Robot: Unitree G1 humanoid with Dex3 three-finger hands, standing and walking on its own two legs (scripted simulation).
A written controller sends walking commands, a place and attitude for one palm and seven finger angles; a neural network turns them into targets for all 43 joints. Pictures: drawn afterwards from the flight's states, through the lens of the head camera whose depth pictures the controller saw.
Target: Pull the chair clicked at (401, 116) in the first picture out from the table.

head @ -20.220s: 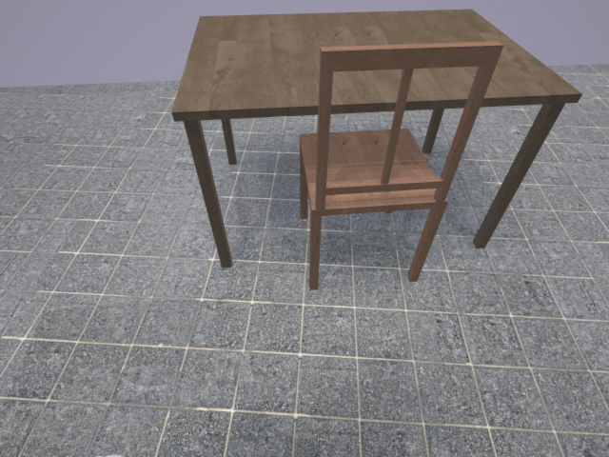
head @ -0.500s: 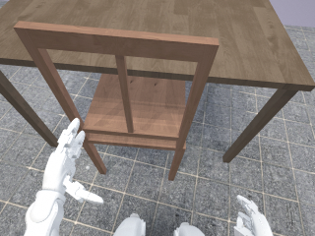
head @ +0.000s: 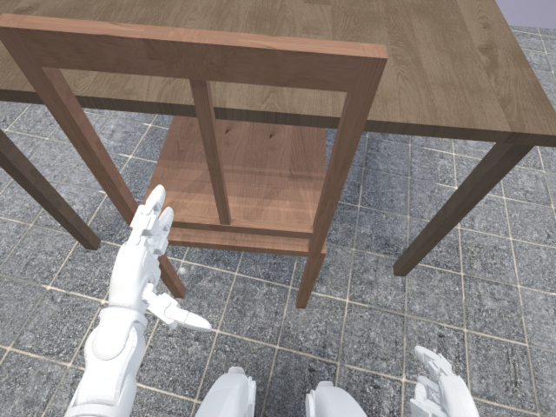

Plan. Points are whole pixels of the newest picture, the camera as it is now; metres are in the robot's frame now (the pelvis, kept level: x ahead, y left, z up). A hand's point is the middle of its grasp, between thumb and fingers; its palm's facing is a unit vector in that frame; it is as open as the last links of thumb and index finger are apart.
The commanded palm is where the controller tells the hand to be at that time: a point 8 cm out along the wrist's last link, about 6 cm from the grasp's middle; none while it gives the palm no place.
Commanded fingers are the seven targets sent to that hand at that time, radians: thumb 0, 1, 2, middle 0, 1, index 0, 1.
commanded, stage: aim the fingers beside a spindle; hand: left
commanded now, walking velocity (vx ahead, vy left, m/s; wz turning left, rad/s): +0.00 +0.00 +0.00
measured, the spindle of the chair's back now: (215, 167) +0.48 +0.12 +0.03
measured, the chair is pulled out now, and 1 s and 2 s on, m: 0.00 0.00 0.00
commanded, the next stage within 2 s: none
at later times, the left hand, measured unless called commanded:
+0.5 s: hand (211, 256) +0.34 +0.11 +0.00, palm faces -0.07 -1.00 -0.02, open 17.0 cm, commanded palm +0.32 +0.17 +0.00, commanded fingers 0.00 -0.50 0.30 -0.06 -0.08 -0.06 -0.08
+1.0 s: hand (212, 264) +0.33 +0.11 +0.01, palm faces -0.08 -1.00 -0.01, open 17.0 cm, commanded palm +0.32 +0.17 +0.01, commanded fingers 0.00 -0.50 0.30 -0.06 -0.08 -0.06 -0.08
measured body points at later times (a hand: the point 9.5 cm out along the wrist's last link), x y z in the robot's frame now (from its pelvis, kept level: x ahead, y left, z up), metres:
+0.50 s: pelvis +0.00 -0.01 -0.02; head +0.10 -0.01 +0.42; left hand +0.34 +0.17 +0.00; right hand +0.13 -0.27 -0.13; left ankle +0.03 +0.08 -0.64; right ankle -0.01 -0.11 -0.64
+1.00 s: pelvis -0.01 -0.01 -0.02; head +0.10 +0.00 +0.42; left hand +0.32 +0.16 +0.01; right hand +0.14 -0.27 -0.12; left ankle +0.03 +0.08 -0.64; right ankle -0.01 -0.11 -0.64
